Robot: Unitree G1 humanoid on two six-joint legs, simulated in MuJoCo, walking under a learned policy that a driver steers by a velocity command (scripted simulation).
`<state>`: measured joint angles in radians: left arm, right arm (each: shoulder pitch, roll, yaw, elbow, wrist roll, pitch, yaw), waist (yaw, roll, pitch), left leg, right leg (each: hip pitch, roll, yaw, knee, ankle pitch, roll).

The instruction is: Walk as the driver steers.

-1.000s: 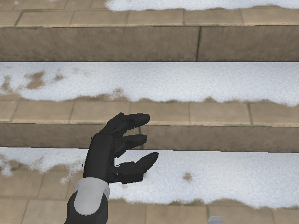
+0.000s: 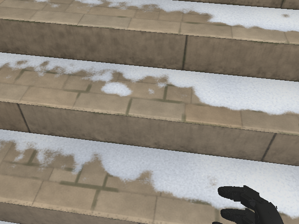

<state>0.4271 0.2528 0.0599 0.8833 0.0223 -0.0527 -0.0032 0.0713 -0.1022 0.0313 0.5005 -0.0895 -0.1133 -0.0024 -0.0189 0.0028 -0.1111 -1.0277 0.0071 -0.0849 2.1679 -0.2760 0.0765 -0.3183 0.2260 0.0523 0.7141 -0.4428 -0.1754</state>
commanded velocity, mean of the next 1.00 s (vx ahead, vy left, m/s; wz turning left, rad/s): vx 1.00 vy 0.00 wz -0.34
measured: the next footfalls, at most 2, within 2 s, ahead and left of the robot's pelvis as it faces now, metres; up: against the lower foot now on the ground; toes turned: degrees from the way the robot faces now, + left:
left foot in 0.16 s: +0.33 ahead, +0.13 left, +0.16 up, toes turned -5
right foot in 0.54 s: +0.57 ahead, -0.17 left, +0.33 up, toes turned -25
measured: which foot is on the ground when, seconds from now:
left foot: up 0.00-0.14, down 0.16-0.54, up 0.56-0.90, down 0.92-1.00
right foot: down 0.00-0.16, up 0.18-0.52, down 0.54-0.90, up 0.92-1.00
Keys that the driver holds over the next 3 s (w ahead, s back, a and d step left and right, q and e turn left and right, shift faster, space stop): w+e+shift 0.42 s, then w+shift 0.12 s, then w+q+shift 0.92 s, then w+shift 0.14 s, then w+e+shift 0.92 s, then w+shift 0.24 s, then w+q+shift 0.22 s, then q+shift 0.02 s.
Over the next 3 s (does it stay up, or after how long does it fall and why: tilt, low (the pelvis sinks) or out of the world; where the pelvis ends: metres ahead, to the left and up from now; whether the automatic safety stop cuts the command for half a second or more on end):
stays up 2.54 -0.33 1.02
